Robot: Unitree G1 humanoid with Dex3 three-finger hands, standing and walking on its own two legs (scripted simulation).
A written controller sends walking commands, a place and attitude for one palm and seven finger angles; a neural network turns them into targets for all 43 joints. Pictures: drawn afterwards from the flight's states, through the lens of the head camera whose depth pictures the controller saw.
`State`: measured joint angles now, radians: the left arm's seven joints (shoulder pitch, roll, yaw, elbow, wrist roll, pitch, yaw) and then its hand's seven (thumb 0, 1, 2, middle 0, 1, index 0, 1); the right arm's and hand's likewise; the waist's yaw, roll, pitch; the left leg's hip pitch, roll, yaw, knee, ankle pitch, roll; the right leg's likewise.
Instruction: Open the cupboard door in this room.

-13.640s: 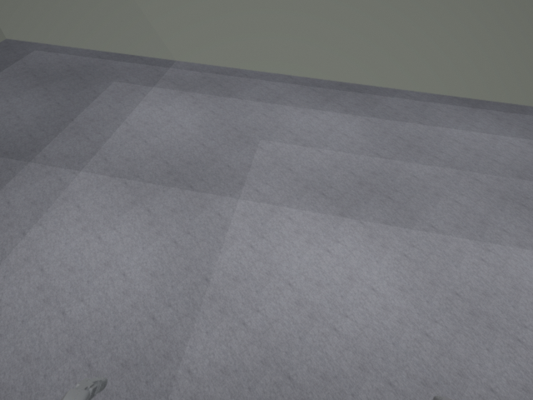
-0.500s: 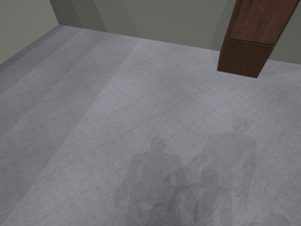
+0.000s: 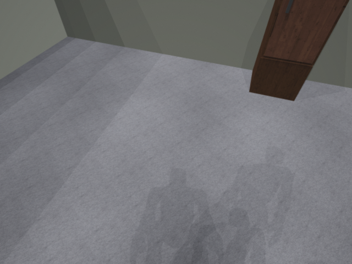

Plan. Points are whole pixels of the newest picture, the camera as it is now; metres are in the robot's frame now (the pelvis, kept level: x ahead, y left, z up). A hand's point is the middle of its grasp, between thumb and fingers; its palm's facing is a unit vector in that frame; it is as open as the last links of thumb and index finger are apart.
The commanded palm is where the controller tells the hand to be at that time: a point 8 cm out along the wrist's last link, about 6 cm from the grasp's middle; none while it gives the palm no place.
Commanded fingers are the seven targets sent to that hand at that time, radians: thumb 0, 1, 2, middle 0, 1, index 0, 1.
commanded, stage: stand and wait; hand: left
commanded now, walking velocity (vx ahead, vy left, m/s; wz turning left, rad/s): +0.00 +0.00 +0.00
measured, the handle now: out of the picture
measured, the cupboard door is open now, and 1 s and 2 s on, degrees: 0 0 0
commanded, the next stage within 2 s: turn or walk to find it in 0.18 s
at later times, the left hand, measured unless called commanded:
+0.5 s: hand out of the picture +0.00 +0.17 -0.18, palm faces +0.07 -0.98 -0.20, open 7.4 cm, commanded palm none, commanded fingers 0.00 0.90 0.90 -0.20 -0.30 -0.20 -0.30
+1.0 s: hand out of the picture +0.00 +0.19 -0.17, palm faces +0.05 -0.97 -0.23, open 7.4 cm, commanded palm none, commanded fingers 0.00 0.90 0.90 -0.20 -0.30 -0.20 -0.30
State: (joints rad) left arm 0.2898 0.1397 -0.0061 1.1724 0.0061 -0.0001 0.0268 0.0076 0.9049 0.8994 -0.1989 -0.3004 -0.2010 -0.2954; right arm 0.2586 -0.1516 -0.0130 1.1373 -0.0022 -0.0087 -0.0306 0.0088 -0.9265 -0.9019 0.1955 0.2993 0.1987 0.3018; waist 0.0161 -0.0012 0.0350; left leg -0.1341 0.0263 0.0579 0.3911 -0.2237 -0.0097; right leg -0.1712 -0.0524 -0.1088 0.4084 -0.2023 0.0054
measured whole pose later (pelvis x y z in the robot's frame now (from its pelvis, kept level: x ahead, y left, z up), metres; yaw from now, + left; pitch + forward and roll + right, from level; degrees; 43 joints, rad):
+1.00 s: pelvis +0.00 -0.01 +0.00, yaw +1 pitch -2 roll +0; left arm 0.25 0.20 0.01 1.14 0.01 -0.02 0.02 0.01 0.90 0.90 -0.20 -0.30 -0.20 -0.30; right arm 0.25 -0.20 -0.02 1.13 0.00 -0.01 -0.02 0.00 -0.91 -0.90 0.20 0.30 0.20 0.30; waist 0.01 0.01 0.05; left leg -0.14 0.04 0.03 0.39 -0.22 -0.02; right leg -0.16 -0.04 -0.13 0.40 -0.21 -0.01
